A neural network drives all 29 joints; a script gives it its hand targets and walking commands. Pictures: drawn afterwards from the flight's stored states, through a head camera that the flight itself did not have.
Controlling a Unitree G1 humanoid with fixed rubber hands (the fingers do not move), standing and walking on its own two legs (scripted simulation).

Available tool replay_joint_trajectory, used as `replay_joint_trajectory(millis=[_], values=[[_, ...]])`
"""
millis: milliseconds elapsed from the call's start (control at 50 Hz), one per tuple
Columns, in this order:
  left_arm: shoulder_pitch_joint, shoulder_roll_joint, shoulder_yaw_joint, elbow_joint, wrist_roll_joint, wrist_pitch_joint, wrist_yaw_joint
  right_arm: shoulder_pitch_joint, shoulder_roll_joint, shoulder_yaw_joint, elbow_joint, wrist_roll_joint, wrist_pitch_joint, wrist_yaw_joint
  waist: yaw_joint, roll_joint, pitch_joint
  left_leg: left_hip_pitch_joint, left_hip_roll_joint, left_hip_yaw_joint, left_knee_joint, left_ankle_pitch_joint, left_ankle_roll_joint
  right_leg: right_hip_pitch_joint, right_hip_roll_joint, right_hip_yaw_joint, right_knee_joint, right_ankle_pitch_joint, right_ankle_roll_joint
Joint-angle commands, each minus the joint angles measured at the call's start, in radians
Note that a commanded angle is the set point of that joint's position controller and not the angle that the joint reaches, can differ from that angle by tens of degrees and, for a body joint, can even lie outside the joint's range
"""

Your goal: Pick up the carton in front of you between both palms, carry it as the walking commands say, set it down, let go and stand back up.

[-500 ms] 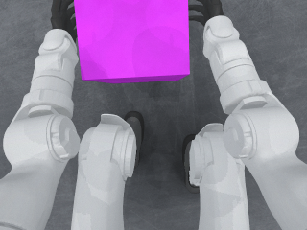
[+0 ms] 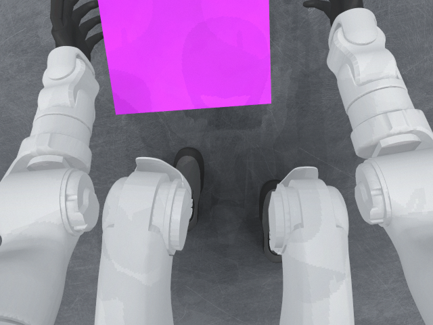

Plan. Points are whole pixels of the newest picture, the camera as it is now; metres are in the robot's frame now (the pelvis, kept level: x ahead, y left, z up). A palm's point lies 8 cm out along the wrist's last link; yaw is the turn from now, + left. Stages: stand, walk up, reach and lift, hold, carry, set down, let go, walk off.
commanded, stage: set down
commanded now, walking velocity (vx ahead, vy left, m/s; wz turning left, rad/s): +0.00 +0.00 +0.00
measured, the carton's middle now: (196, 47) +0.49 +0.10 -0.25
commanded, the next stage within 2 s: let go in 1.00 s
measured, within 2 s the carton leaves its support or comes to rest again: neither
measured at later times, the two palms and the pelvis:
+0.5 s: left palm out of the picture +0.47 +0.28 -0.01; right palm out of the picture +0.55 -0.10 -0.01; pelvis +0.02 +0.00 +0.10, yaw +1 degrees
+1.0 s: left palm out of the picture +0.46 +0.28 +0.14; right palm out of the picture +0.55 -0.11 +0.14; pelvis +0.05 +0.01 +0.24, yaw +1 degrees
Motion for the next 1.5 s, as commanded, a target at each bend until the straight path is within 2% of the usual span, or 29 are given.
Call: replay_joint_trajectory(millis=[0,80,120,200,240,360,460,580,660,840,960,1020,1140,1240,1300,1360,1480], values=[[-0.143,0.167,0.022,-0.179,-0.004,-0.005,0.004,-0.233,-0.051,-0.024,-0.156,-0.012,-0.006,-0.010,0.100,-0.108,-1.298,0.835,-0.003,-0.019,-0.100,0.359,-0.024,0.411,-0.073,-0.003,-0.242,0.225,0.013],[-0.080,0.135,0.016,-0.335,0.000,0.042,0.007,-0.178,-0.052,-0.073,-0.272,-0.054,0.029,-0.031,0.075,-0.085,-1.478,0.997,-0.027,0.009,-0.151,0.351,-0.034,0.475,-0.044,-0.041,-0.289,0.195,0.005],[-0.054,0.108,0.015,-0.397,0.013,0.078,0.007,-0.153,-0.055,-0.102,-0.307,-0.074,0.055,-0.037,0.059,-0.065,-1.491,1.022,-0.038,0.023,-0.190,0.316,-0.039,0.475,-0.034,-0.051,-0.328,0.160,-0.003],[-0.017,0.042,0.024,-0.411,0.061,0.124,0.000,-0.092,-0.041,-0.176,-0.263,-0.121,0.081,-0.028,0.029,-0.016,-1.310,0.948,-0.048,0.027,-0.262,0.223,-0.048,0.361,-0.031,-0.051,-0.397,0.081,-0.019],[-0.004,0.018,0.029,-0.412,0.085,0.127,-0.004,-0.065,-0.025,-0.195,-0.231,-0.135,0.076,-0.017,0.024,0.001,-1.260,0.930,-0.049,0.024,-0.291,0.218,-0.052,0.327,-0.030,-0.050,-0.424,0.081,-0.021],[0.060,-0.003,0.058,-0.413,0.130,0.126,-0.011,-0.012,0.005,-0.200,-0.199,-0.143,0.056,0.003,0.043,-0.007,-1.275,0.966,-0.059,0.025,-0.377,0.266,-0.058,0.360,-0.024,-0.049,-0.510,0.124,-0.014],[0.107,0.006,0.077,-0.452,0.140,0.131,-0.020,0.012,0.011,-0.189,-0.270,-0.144,0.060,0.008,0.061,-0.050,-1.365,1.032,-0.065,0.034,-0.451,0.322,-0.057,0.478,-0.017,-0.050,-0.592,0.179,-0.002],[0.137,0.014,0.084,-0.520,0.126,0.151,-0.043,0.031,0.007,-0.187,-0.367,-0.154,0.086,0.011,0.055,-0.089,-1.443,1.105,-0.066,0.044,-0.550,0.361,-0.051,0.642,-0.016,-0.046,-0.699,0.242,0.008],[0.160,0.007,0.086,-0.532,0.126,0.161,-0.056,0.055,0.013,-0.195,-0.373,-0.162,0.100,0.019,0.047,-0.083,-1.431,1.152,-0.066,0.042,-0.625,0.364,-0.049,0.699,-0.020,-0.041,-0.775,0.259,0.009],[0.222,-0.023,0.100,-0.514,0.166,0.149,-0.072,0.132,0.033,-0.226,-0.313,-0.186,0.085,0.050,0.041,-0.050,-1.356,1.291,-0.061,0.025,-0.797,0.393,-0.048,0.777,-0.031,-0.024,-0.954,0.298,0.010],[0.254,-0.042,0.109,-0.500,0.189,0.132,-0.079,0.162,0.040,-0.240,-0.295,-0.198,0.065,0.068,0.042,-0.049,-1.307,1.382,-0.054,0.013,-0.916,0.430,-0.044,0.866,-0.042,-0.011,-1.076,0.343,0.013],[0.283,-0.052,0.107,-0.488,0.208,0.121,-0.087,0.200,0.056,-0.251,-0.286,-0.216,0.055,0.069,0.033,-0.050,-1.295,1.430,-0.052,0.006,-0.967,0.449,-0.040,0.918,-0.047,-0.006,-1.134,0.372,0.015],[0.490,-0.050,0.076,-0.531,0.268,0.111,-0.126,0.440,0.125,-0.265,-0.354,-0.279,0.050,0.025,0.012,-0.036,-1.355,1.642,-0.061,-0.002,-1.067,0.557,-0.024,1.091,-0.042,-0.003,-1.258,0.488,0.026],[0.691,-0.030,0.007,-0.623,0.282,0.102,-0.157,0.660,0.155,-0.248,-0.500,-0.288,0.032,0.001,0.010,0.011,-1.243,1.844,-0.048,-0.033,-1.175,0.583,-0.011,1.156,-0.047,-0.002,-1.370,0.460,0.022],[0.778,-0.033,-0.042,-0.656,0.258,0.090,-0.166,0.751,0.155,-0.227,-0.556,-0.269,0.011,0.009,0.004,0.029,-1.116,1.927,-0.033,-0.058,-1.238,0.553,-0.010,1.191,-0.056,0.000,-1.434,0.406,0.013],[0.887,-0.051,-0.087,-0.665,0.230,0.075,-0.167,0.862,0.148,-0.212,-0.562,-0.256,-0.012,0.031,-0.014,0.035,-1.014,2.008,-0.020,-0.082,-1.290,0.552,-0.012,1.238,-0.064,0.001,-1.478,0.384,0.003],[1.143,-0.086,-0.147,-0.696,0.195,0.045,-0.149,1.117,0.134,-0.191,-0.535,-0.251,-0.050,0.068,-0.036,0.051,-0.892,2.194,-0.002,-0.119,-1.374,0.680,-0.016,1.342,-0.065,0.004,-1.559,0.411,-0.011]])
